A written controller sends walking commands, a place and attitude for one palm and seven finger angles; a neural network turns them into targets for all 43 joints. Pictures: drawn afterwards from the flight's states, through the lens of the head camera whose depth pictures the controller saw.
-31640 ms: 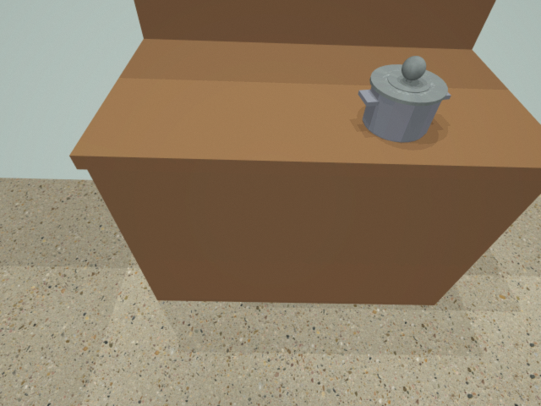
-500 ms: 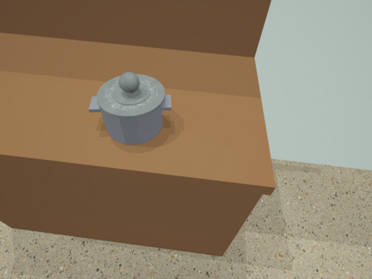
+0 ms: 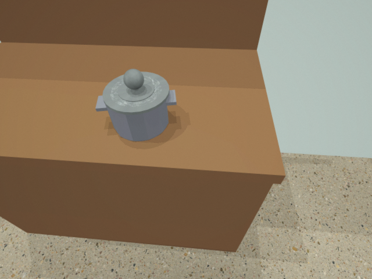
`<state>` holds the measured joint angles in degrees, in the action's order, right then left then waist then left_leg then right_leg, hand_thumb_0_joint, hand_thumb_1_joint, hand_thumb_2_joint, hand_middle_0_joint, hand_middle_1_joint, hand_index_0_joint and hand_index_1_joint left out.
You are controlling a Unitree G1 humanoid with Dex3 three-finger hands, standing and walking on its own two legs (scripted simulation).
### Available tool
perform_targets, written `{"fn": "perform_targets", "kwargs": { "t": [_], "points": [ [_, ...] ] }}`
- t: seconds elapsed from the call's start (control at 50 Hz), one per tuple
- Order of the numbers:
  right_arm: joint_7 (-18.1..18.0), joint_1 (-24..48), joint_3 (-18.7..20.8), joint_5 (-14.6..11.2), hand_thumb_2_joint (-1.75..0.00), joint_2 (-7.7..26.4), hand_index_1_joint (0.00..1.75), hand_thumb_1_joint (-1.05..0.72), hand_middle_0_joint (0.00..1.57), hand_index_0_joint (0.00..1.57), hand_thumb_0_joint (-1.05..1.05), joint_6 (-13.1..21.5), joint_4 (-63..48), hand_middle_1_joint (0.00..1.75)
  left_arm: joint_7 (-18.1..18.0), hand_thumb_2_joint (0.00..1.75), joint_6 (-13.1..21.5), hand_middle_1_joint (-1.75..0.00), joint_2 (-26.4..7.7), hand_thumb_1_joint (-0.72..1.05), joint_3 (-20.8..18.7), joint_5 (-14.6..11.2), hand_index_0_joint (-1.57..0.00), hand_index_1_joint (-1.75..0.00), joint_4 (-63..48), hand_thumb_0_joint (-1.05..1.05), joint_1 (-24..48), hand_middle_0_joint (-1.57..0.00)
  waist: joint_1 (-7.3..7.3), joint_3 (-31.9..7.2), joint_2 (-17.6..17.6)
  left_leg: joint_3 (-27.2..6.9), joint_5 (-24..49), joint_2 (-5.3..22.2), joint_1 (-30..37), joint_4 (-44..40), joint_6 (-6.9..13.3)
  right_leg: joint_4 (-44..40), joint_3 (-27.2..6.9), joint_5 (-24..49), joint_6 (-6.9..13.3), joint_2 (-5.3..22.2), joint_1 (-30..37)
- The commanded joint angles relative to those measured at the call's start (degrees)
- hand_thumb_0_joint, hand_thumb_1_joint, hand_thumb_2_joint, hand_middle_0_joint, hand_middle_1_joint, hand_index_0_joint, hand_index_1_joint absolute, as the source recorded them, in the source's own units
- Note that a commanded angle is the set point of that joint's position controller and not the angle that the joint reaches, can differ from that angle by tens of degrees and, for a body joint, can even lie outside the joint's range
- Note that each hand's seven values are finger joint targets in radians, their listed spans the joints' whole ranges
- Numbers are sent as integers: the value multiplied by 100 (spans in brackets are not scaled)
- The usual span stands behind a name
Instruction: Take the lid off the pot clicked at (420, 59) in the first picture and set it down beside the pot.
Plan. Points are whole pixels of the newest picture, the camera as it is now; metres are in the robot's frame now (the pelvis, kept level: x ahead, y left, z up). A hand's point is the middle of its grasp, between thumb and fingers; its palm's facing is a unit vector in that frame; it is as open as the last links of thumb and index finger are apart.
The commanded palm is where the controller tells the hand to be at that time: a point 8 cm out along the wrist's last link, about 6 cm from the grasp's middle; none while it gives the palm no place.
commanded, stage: look again from close up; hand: left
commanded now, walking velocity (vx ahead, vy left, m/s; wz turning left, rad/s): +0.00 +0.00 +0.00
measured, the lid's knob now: (133, 79) +0.53 +0.16 +0.16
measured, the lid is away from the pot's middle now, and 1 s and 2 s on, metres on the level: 0.01 0.01 0.01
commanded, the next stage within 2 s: lift the closed hand beside the body in 0.90 s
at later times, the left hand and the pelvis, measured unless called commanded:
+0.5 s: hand out of the picture +0.02 +0.16 -0.17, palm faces +0.00 -0.98 -0.20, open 7.4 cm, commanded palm none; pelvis +0.01 -0.01 +0.00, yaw -1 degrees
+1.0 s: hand out of the picture +0.03 +0.16 -0.17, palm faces +0.01 -0.98 -0.21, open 7.4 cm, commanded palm +0.11 +0.21 -0.06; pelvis +0.01 -0.02 +0.01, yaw +0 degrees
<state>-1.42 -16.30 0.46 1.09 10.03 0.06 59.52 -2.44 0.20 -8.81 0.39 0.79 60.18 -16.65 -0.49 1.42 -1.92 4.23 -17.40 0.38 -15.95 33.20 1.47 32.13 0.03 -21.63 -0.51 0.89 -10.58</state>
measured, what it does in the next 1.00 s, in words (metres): stands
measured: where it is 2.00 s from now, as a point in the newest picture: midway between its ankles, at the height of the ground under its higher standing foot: outside the picture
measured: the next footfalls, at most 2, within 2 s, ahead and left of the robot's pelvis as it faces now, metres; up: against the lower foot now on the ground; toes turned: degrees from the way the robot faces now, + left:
none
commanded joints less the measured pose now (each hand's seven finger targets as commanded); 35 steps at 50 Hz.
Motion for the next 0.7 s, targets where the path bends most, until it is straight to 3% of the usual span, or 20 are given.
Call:
{"fn": "perform_targets", "kwargs": {
  "t": [0.0, 0.14, 0.3, 0.54, 0.68],
  "points": [
    [2, -173, 85, -33, -90, 542, 30, -90, 20, 20, 0, 153, -290, 30, -50, 90, 58, -30, -602, 90, -93, 6, -20, -30, -246, 0, -338, -20, 49, 256, 236, -753, 681, 596, 207, -849, 111, -574, -375, 536, 302, 254, -572],
    [-19, -117, 72, -57, -90, 531, 30, -90, 20, 20, 0, 182, -223, 30, -37, 90, 68, -30, -739, 90, -111, -13, -20, -30, -269, 0, -356, -20, 64, 14, 271, -596, 1290, 571, 522, -739, 77, -602, -422, 1221, 266, 346, -410],
    [-35, 2, 80, -71, -90, 530, 30, -90, 20, 20, 0, 169, -142, 30, -41, 90, 84, -30, -765, 90, -103, -13, -20, -30, -231, 0, -330, -20, 46, 24, 233, -522, 1559, 562, 672, -677, 19, -682, -521, 1737, 262, 420, -364],
    [-51, 54, 90, -87, -90, 501, 30, -90, 20, 20, 0, 175, 5, 30, -34, 90, 107, -30, -796, 90, -123, -22, -20, -30, -193, 0, -362, -20, 85, -154, 227, -472, 1873, 594, 860, -690, 1, -786, -475, 2267, 246, 478, -75],
    [-59, 84, 87, -91, -90, 498, 30, -90, 20, 20, 0, 156, 55, 30, -35, 90, 91, -30, -767, 90, -128, -17, -20, -30, -176, 0, -314, -20, 75, 35, 208, -480, 1860, 605, 827, -768, -10, -865, -470, 2170, 234, 476, -124]
  ]
}}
